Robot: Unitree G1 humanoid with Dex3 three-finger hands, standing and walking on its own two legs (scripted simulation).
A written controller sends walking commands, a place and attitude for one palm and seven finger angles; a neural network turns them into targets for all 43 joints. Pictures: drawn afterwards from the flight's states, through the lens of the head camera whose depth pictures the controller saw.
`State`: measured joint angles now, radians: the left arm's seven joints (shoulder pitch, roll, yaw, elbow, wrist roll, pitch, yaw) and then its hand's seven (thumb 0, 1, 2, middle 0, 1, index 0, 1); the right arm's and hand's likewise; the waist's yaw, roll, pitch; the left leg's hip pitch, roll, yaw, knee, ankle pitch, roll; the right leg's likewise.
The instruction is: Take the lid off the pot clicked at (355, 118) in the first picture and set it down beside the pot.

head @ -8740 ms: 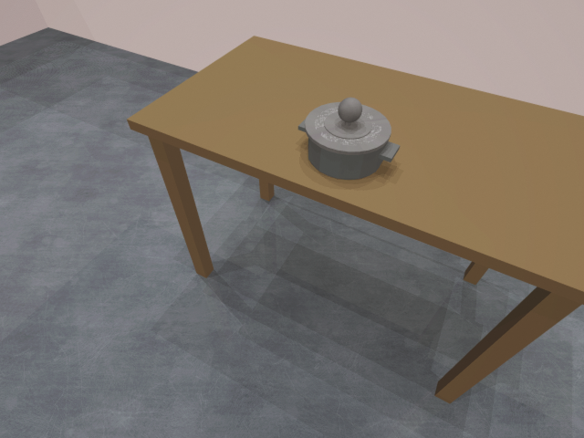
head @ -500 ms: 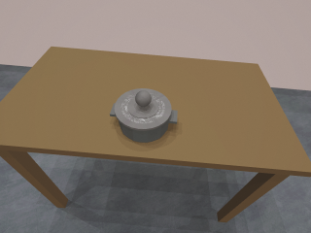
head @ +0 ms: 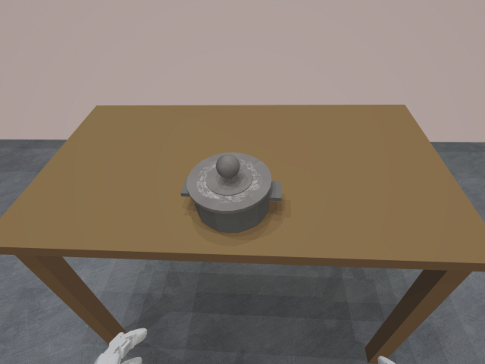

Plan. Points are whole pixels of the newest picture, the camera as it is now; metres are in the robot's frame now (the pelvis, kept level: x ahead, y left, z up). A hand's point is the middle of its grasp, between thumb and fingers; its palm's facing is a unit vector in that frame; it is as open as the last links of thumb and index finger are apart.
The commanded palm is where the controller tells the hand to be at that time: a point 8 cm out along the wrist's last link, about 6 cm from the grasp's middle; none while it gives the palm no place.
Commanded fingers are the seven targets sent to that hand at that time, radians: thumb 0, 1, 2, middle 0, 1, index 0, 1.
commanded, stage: lift the closed hand beside the body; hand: left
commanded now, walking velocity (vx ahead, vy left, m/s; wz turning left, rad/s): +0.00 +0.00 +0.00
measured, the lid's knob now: (227, 166) +0.48 +0.05 +0.08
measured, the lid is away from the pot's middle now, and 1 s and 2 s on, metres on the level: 0.00 0.00 0.00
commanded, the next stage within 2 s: raise the hand higher, near the body in 0.40 s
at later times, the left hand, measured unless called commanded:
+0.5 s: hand (112, 360) +0.14 +0.20 +0.00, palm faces +0.25 -0.90 -0.36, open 3.1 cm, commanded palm +0.09 +0.25 +0.04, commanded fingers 0.00 0.90 0.90 -1.30 -1.50 -1.30 -1.50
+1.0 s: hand (98, 319) +0.17 +0.21 +0.07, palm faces +0.29 -0.87 -0.39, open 3.1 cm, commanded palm +0.13 +0.25 +0.10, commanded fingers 0.00 0.90 0.90 -1.30 -1.50 -1.30 -1.50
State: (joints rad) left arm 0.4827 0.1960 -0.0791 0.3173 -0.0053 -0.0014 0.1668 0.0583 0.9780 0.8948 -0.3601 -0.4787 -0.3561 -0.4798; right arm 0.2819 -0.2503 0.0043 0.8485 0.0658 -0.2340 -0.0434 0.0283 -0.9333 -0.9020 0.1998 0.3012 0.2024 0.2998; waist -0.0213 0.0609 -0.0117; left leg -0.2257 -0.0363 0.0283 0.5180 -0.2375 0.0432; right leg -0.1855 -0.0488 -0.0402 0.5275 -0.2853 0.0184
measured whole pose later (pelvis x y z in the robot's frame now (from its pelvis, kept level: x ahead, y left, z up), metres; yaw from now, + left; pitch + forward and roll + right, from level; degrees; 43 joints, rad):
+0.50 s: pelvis +0.02 -0.02 +0.00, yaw +0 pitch -2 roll -1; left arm 0.67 0.24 0.12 -0.11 -0.02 -0.03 0.09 0.02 0.90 0.89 -1.24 -1.43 -1.23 -1.43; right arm 0.22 -0.19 0.00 0.62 0.03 -0.14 -0.08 0.01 -0.91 -0.90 0.20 0.30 0.22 0.31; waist 0.04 0.04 0.01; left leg -0.23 0.01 0.01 0.53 -0.27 0.01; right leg -0.17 0.00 -0.06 0.50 -0.30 -0.01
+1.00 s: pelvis +0.04 -0.02 +0.00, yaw +0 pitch -3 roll +0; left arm 0.70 0.28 0.16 -0.34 -0.02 -0.06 0.08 0.02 0.90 0.89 -1.30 -1.50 -1.29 -1.50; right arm 0.16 -0.19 0.00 0.59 0.02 -0.15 -0.08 0.01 -0.91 -0.90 0.20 0.30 0.20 0.30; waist 0.07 0.04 0.00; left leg -0.17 -0.01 0.01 0.49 -0.27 0.02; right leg -0.11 -0.02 -0.06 0.46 -0.30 0.00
